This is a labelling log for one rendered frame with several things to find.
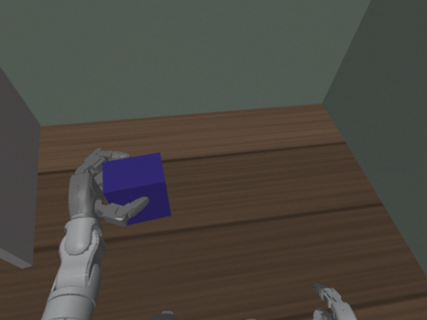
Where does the carton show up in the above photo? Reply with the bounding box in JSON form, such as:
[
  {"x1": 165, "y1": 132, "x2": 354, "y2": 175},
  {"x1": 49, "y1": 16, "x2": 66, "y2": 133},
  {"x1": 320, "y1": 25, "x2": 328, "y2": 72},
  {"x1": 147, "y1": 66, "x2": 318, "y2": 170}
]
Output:
[{"x1": 102, "y1": 153, "x2": 171, "y2": 225}]

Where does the left robot arm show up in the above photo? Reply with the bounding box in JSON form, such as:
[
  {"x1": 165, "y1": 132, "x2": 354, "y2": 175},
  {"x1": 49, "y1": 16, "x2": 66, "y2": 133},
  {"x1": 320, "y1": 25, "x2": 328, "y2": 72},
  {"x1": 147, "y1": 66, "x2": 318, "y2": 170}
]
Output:
[{"x1": 41, "y1": 217, "x2": 106, "y2": 320}]

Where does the left robot hand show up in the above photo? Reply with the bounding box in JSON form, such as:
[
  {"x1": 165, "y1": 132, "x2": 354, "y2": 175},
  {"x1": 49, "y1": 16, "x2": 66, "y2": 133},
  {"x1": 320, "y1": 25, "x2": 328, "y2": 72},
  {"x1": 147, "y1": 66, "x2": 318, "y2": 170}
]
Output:
[{"x1": 68, "y1": 148, "x2": 149, "y2": 227}]

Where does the right robot hand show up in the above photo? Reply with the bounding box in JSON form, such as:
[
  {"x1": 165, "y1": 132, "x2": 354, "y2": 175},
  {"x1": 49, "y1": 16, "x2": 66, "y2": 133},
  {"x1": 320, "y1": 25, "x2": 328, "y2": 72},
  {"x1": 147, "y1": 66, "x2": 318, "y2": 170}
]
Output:
[{"x1": 313, "y1": 283, "x2": 357, "y2": 320}]

